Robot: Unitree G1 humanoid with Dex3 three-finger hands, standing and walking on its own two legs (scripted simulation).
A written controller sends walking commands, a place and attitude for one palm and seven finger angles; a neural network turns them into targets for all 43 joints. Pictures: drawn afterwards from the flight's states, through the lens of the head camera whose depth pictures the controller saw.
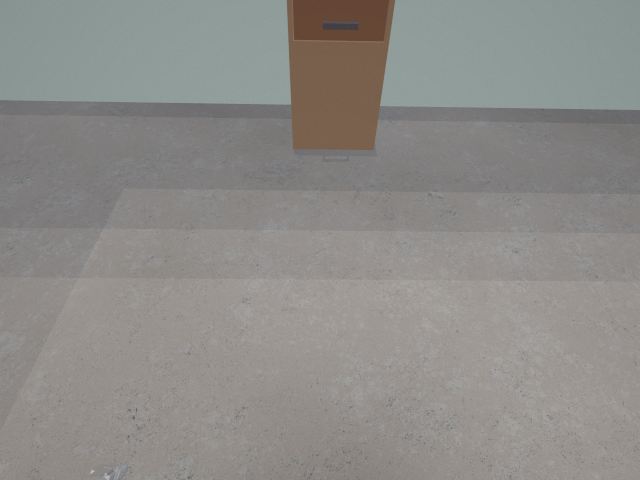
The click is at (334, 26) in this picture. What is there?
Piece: drawer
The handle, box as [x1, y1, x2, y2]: [323, 19, 358, 29]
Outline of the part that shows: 323,19 323,29 357,29 358,23 356,20 354,20 353,22 326,21 325,19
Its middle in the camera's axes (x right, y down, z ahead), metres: +0.08 -0.89 +1.59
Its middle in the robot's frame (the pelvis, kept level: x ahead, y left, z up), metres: +1.78 +0.01 -0.12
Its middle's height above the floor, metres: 0.65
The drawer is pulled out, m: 0.00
